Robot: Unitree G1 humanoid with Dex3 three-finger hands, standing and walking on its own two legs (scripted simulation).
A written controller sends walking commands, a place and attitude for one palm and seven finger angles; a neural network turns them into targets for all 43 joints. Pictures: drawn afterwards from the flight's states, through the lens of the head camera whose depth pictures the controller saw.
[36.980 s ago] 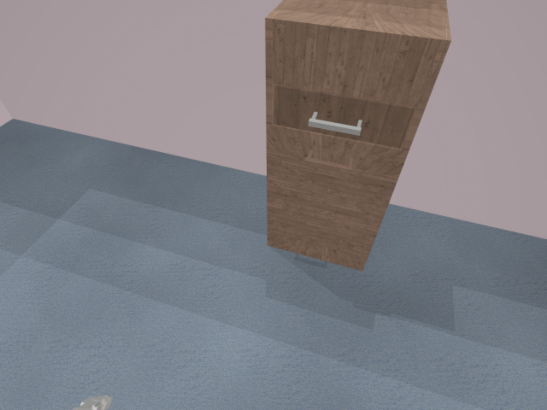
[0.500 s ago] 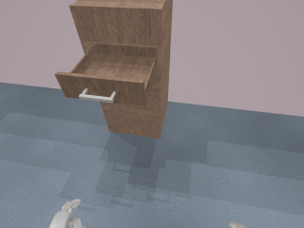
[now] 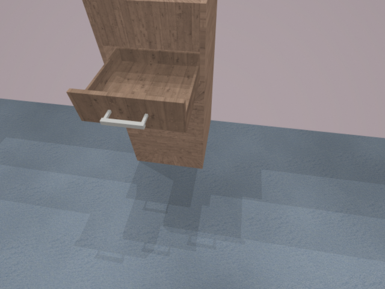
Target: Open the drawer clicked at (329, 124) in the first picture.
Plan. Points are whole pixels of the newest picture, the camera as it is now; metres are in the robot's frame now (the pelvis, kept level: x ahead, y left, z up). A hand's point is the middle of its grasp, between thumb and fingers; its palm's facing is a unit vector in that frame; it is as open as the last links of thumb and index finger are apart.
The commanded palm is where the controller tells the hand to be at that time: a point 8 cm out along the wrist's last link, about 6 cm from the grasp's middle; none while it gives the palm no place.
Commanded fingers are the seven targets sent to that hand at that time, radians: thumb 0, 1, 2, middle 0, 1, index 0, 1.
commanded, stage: let the arm hang, fingers relaxed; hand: left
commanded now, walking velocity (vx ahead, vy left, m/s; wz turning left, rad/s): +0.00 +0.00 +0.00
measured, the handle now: (124, 119) +0.61 +0.26 -0.05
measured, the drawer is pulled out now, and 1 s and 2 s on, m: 0.30 0.30 0.30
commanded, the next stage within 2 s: look to check the result in 0.38 s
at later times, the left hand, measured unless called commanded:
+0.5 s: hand out of the picture +0.02 +0.17 -0.17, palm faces +0.02 -0.98 -0.20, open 7.4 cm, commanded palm none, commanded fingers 0.00 0.90 0.90 -0.20 -0.30 -0.20 -0.30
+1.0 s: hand out of the picture +0.04 +0.17 -0.17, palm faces +0.00 -0.98 -0.21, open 7.4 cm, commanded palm none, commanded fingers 0.00 0.90 0.90 -0.20 -0.30 -0.20 -0.30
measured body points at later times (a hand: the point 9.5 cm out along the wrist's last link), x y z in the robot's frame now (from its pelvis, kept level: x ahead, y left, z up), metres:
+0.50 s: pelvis +0.02 +0.01 +0.00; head +0.04 -0.01 +0.45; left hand +0.02 +0.23 -0.15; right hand -0.01 -0.20 -0.17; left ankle +0.00 +0.12 -0.74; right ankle +0.05 -0.08 -0.74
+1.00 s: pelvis +0.03 +0.00 +0.00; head +0.06 -0.01 +0.45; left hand +0.04 +0.22 -0.15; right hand +0.01 -0.20 -0.17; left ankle +0.00 +0.12 -0.74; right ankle +0.05 -0.08 -0.74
